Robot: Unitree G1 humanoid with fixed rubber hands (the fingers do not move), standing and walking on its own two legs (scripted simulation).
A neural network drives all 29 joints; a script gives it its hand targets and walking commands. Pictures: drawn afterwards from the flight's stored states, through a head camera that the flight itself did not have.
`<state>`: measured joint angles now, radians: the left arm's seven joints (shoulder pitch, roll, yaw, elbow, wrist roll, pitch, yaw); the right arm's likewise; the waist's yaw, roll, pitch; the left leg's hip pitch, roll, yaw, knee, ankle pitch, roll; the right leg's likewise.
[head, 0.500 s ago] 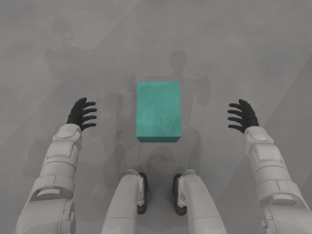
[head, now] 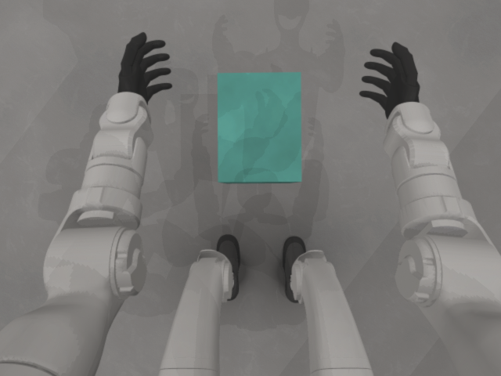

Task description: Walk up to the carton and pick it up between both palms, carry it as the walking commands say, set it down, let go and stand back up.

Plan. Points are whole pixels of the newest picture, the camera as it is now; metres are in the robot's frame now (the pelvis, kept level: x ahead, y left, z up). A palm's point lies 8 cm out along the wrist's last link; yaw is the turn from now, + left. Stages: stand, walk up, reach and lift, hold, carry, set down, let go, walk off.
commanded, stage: reach and lift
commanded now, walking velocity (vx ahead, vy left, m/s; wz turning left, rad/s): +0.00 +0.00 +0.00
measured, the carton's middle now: (258, 135) +0.50 +0.00 -0.54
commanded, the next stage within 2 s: none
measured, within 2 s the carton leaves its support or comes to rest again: neither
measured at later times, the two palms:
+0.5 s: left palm (162, 115) +0.49 +0.18 -0.23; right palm (367, 122) +0.47 -0.19 -0.24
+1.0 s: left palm (184, 129) +0.49 +0.17 -0.37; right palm (342, 133) +0.47 -0.19 -0.37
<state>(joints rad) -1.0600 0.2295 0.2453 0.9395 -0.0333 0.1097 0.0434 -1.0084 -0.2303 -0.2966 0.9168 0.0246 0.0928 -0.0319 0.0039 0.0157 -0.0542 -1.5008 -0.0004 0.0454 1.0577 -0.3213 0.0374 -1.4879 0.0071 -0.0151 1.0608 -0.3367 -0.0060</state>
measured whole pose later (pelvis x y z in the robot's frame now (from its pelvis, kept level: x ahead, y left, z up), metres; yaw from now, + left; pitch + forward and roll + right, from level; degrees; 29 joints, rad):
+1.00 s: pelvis -0.07 +0.00 -0.22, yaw -1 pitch +33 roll -1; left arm -1.47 0.36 0.13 1.08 -0.19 0.16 0.13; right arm -1.44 -0.35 -0.16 1.07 0.18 0.14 -0.13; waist 0.01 0.01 0.40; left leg -2.01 -0.03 0.01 1.96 -0.53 0.02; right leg -2.00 0.03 -0.01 1.96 -0.54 0.01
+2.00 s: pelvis -0.07 +0.00 -0.29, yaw -1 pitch +33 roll +0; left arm -1.54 0.39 0.00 1.18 -0.30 0.04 0.12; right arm -1.53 -0.35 -0.02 1.17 0.26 0.04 -0.15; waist 0.00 -0.01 0.54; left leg -2.21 -0.02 0.02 2.18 -0.54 0.01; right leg -2.21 0.04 -0.01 2.18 -0.55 0.00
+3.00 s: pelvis -0.06 +0.00 -0.29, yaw +0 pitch +30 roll -1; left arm -1.51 0.31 0.07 1.05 -0.19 0.21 0.15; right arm -1.48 -0.28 -0.17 1.02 0.14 0.20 -0.15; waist 0.00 0.00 0.53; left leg -2.17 -0.06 -0.01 2.23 -0.58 0.00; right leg -2.14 0.08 0.01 2.23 -0.61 0.04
